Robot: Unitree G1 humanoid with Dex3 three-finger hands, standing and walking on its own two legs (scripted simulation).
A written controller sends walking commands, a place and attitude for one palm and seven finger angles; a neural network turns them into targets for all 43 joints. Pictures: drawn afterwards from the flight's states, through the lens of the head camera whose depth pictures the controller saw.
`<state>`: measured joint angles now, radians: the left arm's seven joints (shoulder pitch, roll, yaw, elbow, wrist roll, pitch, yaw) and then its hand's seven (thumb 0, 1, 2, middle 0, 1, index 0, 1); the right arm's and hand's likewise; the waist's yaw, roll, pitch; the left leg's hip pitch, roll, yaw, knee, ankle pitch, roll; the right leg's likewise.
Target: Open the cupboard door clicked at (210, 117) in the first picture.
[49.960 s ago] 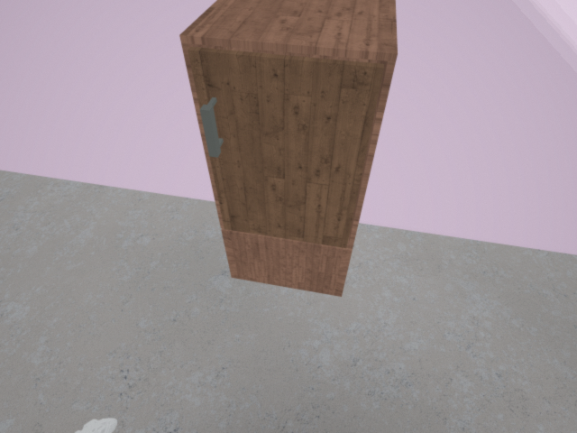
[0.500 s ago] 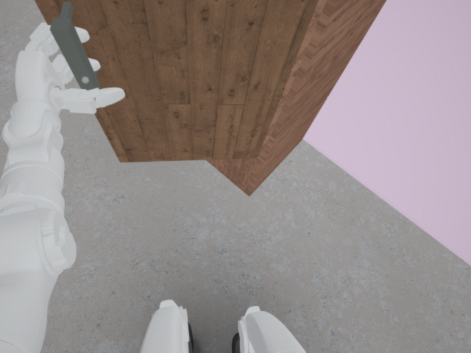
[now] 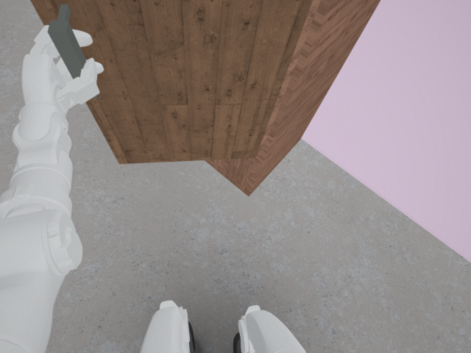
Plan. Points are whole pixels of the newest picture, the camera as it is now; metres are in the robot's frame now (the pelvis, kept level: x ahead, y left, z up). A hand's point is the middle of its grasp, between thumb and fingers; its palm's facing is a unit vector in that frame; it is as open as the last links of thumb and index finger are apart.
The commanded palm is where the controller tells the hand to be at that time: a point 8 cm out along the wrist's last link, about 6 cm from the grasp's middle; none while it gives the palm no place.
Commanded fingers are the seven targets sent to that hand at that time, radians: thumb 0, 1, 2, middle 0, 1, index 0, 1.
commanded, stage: pull the door open along its arc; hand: left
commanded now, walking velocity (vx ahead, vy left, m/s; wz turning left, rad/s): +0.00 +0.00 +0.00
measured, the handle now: (78, 54) +0.59 +0.20 +0.09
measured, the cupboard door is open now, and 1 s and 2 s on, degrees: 47 83 85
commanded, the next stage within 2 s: open thumb and fingers to let go in 1.04 s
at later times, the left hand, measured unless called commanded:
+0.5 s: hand (98, 126) +0.45 +0.16 +0.08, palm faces -0.01 -1.00 +0.00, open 6.2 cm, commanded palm +0.39 +0.21 +0.08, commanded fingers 0.00 0.90 0.90 -0.40 -1.35 -0.40 -1.35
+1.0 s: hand (165, 198) +0.33 +0.07 +0.09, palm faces +0.41 -0.91 +0.01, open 6.4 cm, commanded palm +0.27 +0.12 +0.08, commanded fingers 0.00 0.90 0.90 -0.40 -1.35 -0.40 -1.35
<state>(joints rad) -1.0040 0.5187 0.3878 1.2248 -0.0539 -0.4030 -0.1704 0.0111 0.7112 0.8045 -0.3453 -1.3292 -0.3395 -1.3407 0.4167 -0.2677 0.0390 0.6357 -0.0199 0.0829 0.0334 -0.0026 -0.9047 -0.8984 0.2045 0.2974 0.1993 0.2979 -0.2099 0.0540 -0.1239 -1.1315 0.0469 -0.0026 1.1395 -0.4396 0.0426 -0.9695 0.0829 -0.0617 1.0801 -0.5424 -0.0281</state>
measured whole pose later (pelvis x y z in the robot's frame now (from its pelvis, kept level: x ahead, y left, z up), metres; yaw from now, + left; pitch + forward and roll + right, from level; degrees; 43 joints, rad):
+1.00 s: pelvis +0.01 -0.05 +0.03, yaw +4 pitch +13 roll +1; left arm -0.05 -0.07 -0.07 0.30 0.03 -0.32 0.48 0.00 0.66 0.77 -0.34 -1.27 -0.31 -1.29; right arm 0.21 -0.18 0.03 0.52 -0.05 0.11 0.05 0.00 -0.91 -0.90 0.20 0.30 0.20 0.30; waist -0.03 0.02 -0.17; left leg -0.79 0.01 0.00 0.98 -0.41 -0.02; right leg -0.67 0.05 -0.06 1.01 -0.57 -0.09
